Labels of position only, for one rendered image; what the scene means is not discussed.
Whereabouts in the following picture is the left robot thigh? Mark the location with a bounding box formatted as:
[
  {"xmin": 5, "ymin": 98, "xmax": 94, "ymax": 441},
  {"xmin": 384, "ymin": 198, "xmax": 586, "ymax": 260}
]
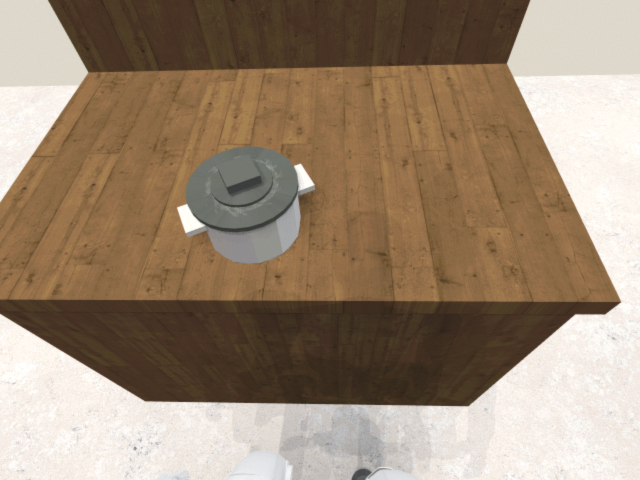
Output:
[{"xmin": 226, "ymin": 451, "xmax": 293, "ymax": 480}]

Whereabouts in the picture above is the table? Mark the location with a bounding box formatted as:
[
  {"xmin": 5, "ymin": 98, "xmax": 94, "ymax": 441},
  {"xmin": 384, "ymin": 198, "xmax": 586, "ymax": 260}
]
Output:
[{"xmin": 0, "ymin": 0, "xmax": 621, "ymax": 406}]

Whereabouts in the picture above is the lid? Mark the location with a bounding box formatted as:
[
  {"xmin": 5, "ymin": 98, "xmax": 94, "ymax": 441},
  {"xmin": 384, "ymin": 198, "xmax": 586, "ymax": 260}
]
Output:
[{"xmin": 185, "ymin": 146, "xmax": 299, "ymax": 232}]

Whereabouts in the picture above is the robot right shin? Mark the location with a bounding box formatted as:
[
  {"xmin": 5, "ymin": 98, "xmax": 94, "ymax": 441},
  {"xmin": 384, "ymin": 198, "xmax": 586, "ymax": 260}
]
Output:
[{"xmin": 367, "ymin": 467, "xmax": 393, "ymax": 479}]

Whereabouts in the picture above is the pot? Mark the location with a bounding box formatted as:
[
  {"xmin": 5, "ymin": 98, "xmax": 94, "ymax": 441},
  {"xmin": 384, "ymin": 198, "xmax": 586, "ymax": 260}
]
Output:
[{"xmin": 177, "ymin": 164, "xmax": 315, "ymax": 264}]

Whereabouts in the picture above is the knob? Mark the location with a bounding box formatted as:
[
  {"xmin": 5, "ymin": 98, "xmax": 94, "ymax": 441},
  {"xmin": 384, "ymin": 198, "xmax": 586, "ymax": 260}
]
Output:
[{"xmin": 217, "ymin": 154, "xmax": 262, "ymax": 194}]

